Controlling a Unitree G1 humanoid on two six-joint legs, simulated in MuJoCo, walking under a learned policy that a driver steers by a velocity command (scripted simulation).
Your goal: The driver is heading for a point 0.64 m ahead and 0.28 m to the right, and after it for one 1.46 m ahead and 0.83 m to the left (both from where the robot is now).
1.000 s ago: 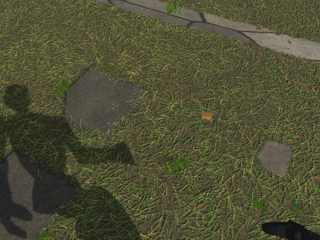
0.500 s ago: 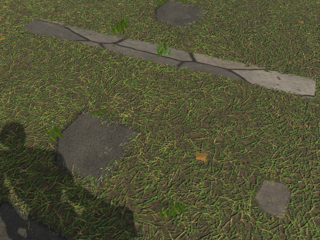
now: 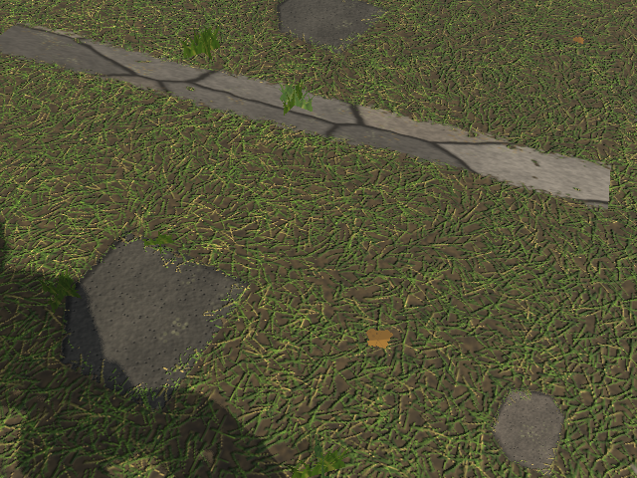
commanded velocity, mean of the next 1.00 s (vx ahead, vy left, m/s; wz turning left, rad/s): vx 0.49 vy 0.00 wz -0.38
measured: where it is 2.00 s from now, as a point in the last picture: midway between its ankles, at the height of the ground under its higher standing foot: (424, 270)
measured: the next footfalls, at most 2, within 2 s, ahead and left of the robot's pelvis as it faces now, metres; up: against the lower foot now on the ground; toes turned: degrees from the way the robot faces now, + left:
right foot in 0.16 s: +0.26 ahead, -0.11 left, +0.00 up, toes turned -5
left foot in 0.72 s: +0.57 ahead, +0.03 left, +0.00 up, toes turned -17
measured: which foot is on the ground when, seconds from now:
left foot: down 0.00-0.18, up 0.20-0.70, down 0.72-1.00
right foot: up 0.00-0.14, down 0.16-0.72, up 0.74-1.00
